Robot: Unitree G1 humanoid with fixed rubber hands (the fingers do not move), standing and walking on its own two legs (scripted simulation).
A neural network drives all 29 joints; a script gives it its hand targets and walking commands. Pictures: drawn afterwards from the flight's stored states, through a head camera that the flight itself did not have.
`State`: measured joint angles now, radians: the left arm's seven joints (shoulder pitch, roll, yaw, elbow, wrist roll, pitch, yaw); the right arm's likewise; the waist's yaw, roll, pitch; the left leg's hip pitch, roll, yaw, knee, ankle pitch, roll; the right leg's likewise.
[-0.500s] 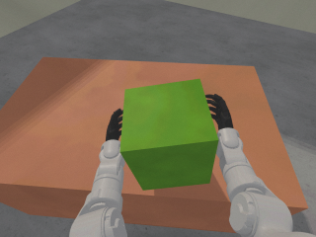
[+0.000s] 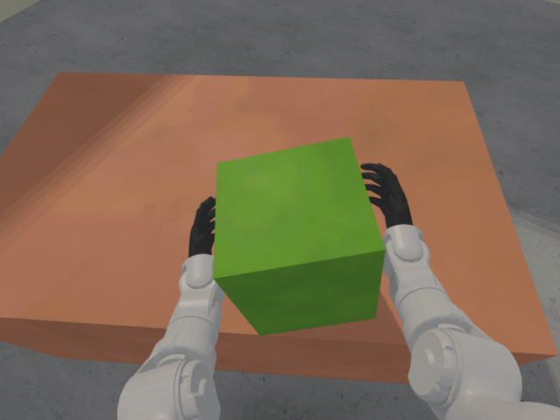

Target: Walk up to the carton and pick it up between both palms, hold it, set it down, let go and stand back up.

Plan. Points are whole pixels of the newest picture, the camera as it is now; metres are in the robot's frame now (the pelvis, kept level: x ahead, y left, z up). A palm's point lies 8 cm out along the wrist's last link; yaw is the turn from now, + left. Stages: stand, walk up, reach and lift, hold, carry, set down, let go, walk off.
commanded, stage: set down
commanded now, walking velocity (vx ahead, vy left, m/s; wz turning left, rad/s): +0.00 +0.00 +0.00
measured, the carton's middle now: (300, 245) +0.38 +0.01 -0.04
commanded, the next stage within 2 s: none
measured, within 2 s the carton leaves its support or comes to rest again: rests again in 1.08 s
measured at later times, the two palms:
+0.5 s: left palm (208, 252) +0.36 +0.16 -0.03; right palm (395, 223) +0.40 -0.13 +0.01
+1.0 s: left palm (214, 250) +0.36 +0.16 -0.03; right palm (400, 232) +0.39 -0.14 -0.01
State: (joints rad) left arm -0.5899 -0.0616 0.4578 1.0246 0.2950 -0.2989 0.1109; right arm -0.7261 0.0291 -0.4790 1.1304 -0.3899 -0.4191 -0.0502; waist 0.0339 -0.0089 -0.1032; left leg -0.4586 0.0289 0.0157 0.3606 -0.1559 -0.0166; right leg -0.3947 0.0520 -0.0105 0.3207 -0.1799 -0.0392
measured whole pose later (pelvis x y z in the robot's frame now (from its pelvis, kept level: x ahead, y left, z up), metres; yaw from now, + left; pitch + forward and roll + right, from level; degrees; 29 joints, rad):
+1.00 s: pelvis -0.02 +0.00 -0.01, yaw +0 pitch +22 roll +0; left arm -0.71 -0.06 0.54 1.19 0.31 -0.49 0.12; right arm -0.76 0.00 -0.59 1.18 -0.45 -0.52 -0.04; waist 0.03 0.00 -0.14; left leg -0.67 0.03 0.03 0.45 -0.16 -0.01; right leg -0.63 0.05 -0.01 0.46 -0.21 -0.04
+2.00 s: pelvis -0.03 +0.01 -0.03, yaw -2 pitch +23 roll +0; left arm -0.78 -0.04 0.58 1.24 0.33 -0.52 0.13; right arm -0.82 -0.03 -0.58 1.22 -0.39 -0.49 -0.02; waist 0.03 -0.02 -0.16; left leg -0.80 0.03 0.05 0.63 -0.23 0.00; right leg -0.78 0.04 0.02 0.65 -0.28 -0.03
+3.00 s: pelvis -0.05 -0.01 -0.06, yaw +1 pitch +25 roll -1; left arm -0.59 0.16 0.08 1.22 -0.17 -0.57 0.07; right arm -0.70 -0.21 0.07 1.33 0.30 -0.56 0.00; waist 0.02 0.00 -0.25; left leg -1.00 0.03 -0.02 0.86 -0.30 -0.03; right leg -0.94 0.04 -0.06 0.87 -0.36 -0.05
